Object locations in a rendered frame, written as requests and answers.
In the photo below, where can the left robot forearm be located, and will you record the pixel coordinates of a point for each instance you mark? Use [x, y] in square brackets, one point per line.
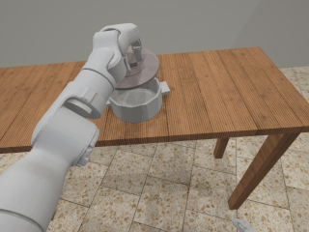
[88, 94]

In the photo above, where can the left robot upper arm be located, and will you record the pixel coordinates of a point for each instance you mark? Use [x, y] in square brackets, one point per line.
[30, 189]

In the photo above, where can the right robot hand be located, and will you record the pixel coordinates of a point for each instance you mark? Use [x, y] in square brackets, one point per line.
[242, 226]

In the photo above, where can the left robot hand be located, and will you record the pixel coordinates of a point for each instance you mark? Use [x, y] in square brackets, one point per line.
[134, 39]

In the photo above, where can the lid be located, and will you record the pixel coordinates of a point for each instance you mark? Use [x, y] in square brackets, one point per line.
[142, 74]

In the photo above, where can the table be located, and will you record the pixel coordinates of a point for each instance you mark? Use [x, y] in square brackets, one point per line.
[214, 94]

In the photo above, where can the pot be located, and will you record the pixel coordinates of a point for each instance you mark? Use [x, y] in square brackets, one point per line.
[140, 104]

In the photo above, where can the knob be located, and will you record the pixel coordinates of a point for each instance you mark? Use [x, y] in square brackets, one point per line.
[131, 60]

